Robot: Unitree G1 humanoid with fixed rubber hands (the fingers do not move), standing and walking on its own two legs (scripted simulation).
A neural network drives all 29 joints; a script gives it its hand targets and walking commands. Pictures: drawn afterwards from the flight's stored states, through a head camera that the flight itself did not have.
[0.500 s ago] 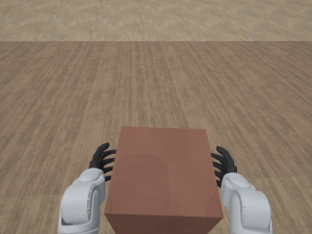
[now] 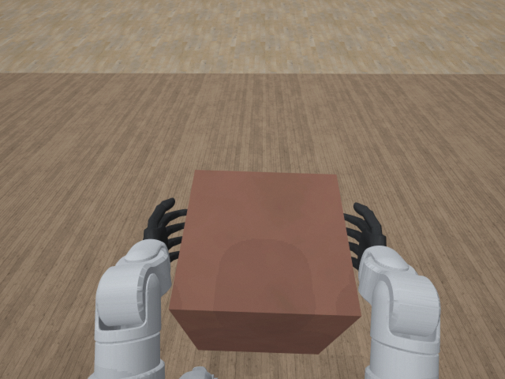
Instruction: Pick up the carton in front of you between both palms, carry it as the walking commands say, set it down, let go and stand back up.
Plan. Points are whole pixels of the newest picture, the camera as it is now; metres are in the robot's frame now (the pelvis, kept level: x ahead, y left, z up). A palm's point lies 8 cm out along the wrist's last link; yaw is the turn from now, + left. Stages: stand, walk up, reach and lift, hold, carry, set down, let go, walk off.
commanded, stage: carry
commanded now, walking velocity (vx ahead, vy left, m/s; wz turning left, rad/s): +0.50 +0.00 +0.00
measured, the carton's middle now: (261, 269) +0.31 +0.01 +0.02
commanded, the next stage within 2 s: none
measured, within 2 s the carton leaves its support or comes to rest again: neither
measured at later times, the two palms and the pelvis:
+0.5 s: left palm (199, 106) +0.72 +0.18 +0.05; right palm (323, 112) +0.69 -0.12 +0.06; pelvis +0.33 +0.05 -0.02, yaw -2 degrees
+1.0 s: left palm (213, 54) +1.03 +0.19 +0.04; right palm (308, 54) +1.05 -0.11 +0.04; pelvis +0.67 +0.02 -0.06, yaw +0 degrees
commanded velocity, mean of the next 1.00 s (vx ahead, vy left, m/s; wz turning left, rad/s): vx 0.50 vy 0.00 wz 0.00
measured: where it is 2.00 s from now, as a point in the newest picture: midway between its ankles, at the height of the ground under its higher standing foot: (254, 189)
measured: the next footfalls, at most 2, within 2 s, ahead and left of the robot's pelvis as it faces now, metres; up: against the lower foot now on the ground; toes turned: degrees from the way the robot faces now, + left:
left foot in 0.22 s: +0.34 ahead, +0.10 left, -0.01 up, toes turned +4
right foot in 0.70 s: +0.65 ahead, -0.01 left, -0.05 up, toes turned -3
